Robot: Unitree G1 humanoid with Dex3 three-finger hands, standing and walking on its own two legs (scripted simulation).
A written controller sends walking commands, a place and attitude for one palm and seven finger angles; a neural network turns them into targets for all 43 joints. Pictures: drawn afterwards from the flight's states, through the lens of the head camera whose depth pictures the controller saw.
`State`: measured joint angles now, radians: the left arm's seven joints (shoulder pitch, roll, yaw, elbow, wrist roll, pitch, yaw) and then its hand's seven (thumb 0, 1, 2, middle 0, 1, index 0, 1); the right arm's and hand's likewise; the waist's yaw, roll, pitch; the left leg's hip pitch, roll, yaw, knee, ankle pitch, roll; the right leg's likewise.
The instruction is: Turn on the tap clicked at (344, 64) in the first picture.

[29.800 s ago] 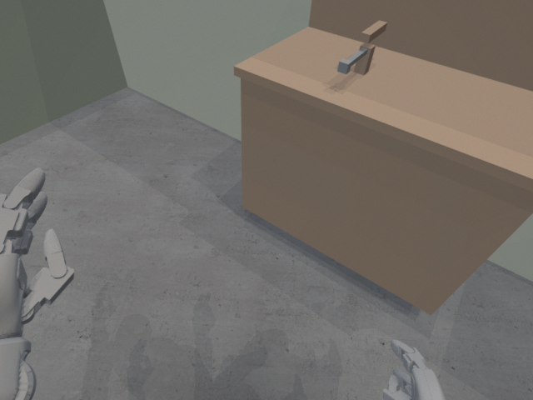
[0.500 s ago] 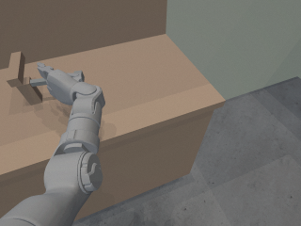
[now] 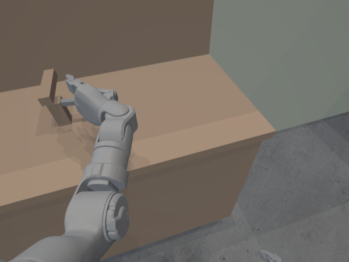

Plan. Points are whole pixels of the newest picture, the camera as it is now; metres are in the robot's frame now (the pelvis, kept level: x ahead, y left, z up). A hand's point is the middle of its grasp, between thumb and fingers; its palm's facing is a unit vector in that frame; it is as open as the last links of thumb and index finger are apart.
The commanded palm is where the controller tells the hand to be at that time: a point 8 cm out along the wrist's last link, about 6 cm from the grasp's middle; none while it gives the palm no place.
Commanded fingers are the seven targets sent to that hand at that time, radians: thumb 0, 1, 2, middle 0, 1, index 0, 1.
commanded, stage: lift the hand up off the lever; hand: left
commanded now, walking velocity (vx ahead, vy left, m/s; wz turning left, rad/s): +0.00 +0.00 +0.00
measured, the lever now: (112, 98) +0.53 +0.20 +0.10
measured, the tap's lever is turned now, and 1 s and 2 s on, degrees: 79 79 79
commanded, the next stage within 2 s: draw the hand back beside the body in 0.24 s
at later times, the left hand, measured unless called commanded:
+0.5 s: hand (129, 94) +0.44 +0.12 +0.19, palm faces +0.49 -0.87 -0.06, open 7.8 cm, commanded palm +0.36 +0.19 +0.18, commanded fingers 0.00 0.90 0.90 -0.16 -0.18 -0.16 -0.18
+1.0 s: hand (77, 147) +0.29 +0.19 +0.18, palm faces +0.23 -0.95 -0.21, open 7.6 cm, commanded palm +0.25 +0.24 +0.18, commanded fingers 0.00 0.90 0.90 -0.18 -0.25 -0.18 -0.25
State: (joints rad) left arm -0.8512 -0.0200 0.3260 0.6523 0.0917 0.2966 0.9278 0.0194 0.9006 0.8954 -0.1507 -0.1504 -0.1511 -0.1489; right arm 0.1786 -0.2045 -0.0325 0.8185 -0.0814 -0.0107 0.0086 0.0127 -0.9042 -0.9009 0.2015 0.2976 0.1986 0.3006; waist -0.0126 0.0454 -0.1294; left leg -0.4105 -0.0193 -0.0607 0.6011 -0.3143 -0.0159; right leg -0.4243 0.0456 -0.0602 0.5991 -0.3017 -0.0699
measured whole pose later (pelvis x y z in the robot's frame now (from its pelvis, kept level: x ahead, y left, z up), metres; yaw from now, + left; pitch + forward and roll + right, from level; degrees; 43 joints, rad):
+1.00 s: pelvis -0.02 +0.01 +0.02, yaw -3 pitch -6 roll +0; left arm -0.07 0.28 0.11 0.05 -0.08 -0.10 0.11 0.02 0.89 0.90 -0.18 -0.22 -0.18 -0.22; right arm 0.11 -0.22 0.03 0.68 0.01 -0.04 -0.07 0.02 -0.90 -0.90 0.20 0.30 0.20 0.30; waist 0.04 0.05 0.04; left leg -0.05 0.00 -0.02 0.32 -0.17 0.00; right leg -0.07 0.06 -0.01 0.31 -0.14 -0.06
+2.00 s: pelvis -0.02 +0.01 +0.02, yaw -2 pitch -6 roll +0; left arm 0.38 0.32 0.27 -0.34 -0.06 -0.15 0.11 0.02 0.89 0.89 -0.21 -0.30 -0.21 -0.30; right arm 0.16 -0.21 0.03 0.66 -0.01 -0.11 -0.05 0.02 -0.90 -0.90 0.20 0.30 0.20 0.30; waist 0.06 0.06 0.05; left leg -0.05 0.00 -0.03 0.35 -0.19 0.00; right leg -0.04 0.06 -0.03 0.29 -0.13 -0.05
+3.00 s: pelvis -0.13 +0.04 +0.01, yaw -1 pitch +2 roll -2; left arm 0.49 0.38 0.29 -0.54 -0.04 -0.16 0.15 0.02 0.89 0.89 -0.21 -0.30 -0.21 -0.30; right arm 0.12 -0.20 -0.02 0.61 0.01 -0.03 -0.07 0.02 -0.90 -0.90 0.20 0.30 0.20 0.30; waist 0.00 0.03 0.01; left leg -0.45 -0.02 -0.03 0.69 -0.25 -0.01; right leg -0.29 0.11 0.05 0.49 -0.23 -0.04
